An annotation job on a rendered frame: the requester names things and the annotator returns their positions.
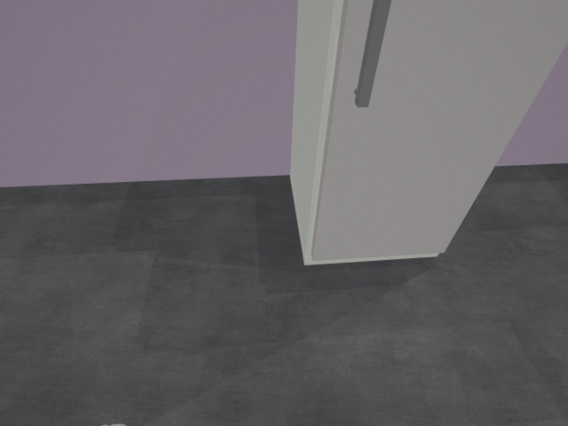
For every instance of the fridge door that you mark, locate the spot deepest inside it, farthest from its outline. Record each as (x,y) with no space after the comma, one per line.
(453,81)

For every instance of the handle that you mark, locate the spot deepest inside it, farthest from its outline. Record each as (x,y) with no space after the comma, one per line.
(375,33)

